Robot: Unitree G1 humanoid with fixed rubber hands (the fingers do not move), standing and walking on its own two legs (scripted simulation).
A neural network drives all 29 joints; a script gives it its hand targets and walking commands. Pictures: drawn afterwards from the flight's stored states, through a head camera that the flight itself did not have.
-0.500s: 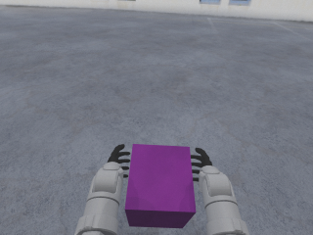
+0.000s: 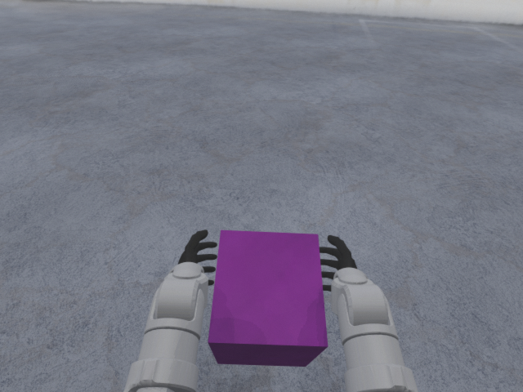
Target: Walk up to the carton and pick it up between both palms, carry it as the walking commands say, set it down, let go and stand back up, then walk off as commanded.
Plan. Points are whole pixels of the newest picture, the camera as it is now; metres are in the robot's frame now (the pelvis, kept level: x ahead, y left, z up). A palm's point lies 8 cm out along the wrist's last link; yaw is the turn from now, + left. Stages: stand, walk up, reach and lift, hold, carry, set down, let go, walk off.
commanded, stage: carry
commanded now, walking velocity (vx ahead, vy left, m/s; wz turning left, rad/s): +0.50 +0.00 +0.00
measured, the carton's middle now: (265, 302) +0.32 +0.00 -0.01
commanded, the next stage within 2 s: none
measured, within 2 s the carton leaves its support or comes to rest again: neither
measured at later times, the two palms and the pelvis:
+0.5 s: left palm (209, 190) +0.48 +0.11 +0.12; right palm (336, 195) +0.47 -0.13 +0.11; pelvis +0.18 -0.01 +0.01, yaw +0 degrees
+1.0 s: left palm (208, 122) +0.77 +0.15 +0.11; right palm (301, 125) +0.76 -0.09 +0.12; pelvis +0.47 +0.04 +0.02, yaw -1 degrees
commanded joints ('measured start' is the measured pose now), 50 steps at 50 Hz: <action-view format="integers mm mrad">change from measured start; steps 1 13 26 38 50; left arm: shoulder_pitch -449 -318 -190 -208 -150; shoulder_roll -1085 -1037 -975 -1007 -1008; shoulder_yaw -536 -648 -544 -614 -606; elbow -94 -453 -616 -669 -647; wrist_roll -334 -471 -482 -505 -462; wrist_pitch -4 240 362 406 378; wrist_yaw -240 -112 -16 -33 -23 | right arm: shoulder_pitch -560 -297 -229 -195 -170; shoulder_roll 1057 1030 980 988 956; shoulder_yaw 563 597 567 563 586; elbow -144 -451 -607 -669 -688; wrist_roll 339 439 476 490 491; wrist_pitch -18 216 355 369 366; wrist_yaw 238 77 6 16 47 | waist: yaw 18 -22 21 -31 -27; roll -173 137 -152 132 119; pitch -205 -251 -190 -361 -158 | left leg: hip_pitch -99 342 -384 601 479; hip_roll -21 253 58 393 261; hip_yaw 114 -95 208 -318 136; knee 75 -350 137 -301 -425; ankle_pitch -107 105 64 313 478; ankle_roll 13 160 -22 237 136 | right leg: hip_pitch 60 -201 448 -460 -417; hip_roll -238 -6 -291 -78 -81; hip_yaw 259 -176 -18 -59 -192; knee -302 -78 -298 723 145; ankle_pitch -361 -11 440 -141 190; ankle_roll -129 1 -147 13 23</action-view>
